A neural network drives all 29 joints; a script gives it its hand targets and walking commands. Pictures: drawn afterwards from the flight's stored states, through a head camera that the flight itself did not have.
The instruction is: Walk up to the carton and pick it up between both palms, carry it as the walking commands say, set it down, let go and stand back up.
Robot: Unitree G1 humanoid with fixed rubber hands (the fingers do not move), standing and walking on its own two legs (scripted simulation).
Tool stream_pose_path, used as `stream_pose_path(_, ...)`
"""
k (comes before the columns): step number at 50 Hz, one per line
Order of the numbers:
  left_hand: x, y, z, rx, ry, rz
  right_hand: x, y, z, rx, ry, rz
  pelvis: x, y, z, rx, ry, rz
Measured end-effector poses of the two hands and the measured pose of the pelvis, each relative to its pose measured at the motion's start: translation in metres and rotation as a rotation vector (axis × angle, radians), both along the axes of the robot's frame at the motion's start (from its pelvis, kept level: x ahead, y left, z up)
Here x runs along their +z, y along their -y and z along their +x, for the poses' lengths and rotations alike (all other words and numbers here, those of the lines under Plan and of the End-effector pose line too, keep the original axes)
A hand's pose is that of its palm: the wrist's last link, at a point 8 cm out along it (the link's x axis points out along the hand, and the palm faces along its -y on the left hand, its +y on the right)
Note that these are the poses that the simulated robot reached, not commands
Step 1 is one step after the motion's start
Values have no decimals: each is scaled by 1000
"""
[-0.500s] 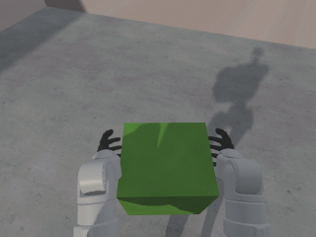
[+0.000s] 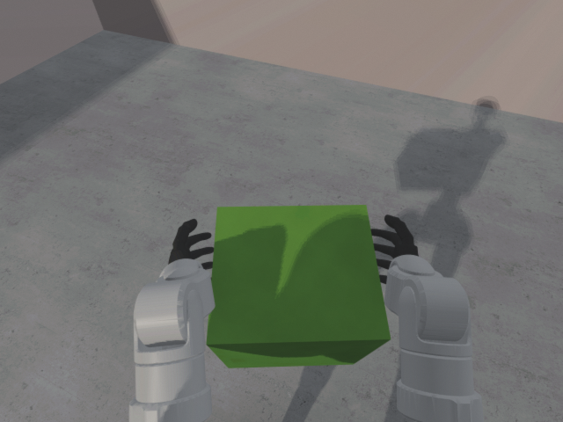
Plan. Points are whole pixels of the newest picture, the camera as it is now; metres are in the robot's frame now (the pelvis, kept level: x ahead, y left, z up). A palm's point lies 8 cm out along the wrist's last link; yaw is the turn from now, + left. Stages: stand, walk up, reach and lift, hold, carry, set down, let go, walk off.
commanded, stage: carry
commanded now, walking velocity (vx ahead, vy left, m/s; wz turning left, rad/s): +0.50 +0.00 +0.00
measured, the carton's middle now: (291, 293) +0.32 +0.01 +0.00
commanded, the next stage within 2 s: none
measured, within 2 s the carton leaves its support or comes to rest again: neither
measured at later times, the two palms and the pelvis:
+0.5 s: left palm (237, 126) +0.63 +0.11 +0.08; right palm (382, 127) +0.64 -0.17 +0.08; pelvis +0.33 -0.03 +0.02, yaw +2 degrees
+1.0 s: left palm (244, 67) +0.83 +0.11 +0.10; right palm (367, 71) +0.83 -0.17 +0.10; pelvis +0.52 -0.02 +0.02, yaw -2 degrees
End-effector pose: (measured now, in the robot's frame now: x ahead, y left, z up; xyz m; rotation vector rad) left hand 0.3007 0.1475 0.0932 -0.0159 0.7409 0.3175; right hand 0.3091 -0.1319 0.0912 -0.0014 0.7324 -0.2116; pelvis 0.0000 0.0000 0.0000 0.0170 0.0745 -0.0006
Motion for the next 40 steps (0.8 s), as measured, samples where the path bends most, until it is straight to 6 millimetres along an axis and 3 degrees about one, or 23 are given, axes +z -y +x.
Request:
stream_pose_path(5, -11, 2, 67, -41, -83, -8, -9, 2, 55, -35, -85, -19, 9, -10, 64, -28, -15, 2)
stream_pose_path(10, -7, 13, 135, -85, -109, -5, -6, 13, 111, -81, -111, -12, 20, -9, 127, -31, -34, -13)
stream_pose_path(16, 3, 30, 226, -82, -35, 12, 2, 30, 205, -80, -38, 8, 10, 10, 217, -17, -20, -11)
stream_pose_path(20, -1, 39, 285, -60, -21, 33, -7, 39, 271, -57, -23, 29, 0, 27, 278, 14, -11, -25)
stream_pose_path(28, -5, 32, 361, 2, -107, 26, -12, 32, 361, -7, -109, 30, 23, 33, 360, 29, -24, 10)
stream_pose_path(35, 1, 21, 441, -27, -13, -1, 1, 21, 433, -28, -15, -3, 11, 15, 434, -7, 8, -15)
stream_pose_path(40, -3, 18, 480, -30, -44, -13, 2, 18, 472, -27, -48, -18, 12, 11, 474, -26, -15, -6)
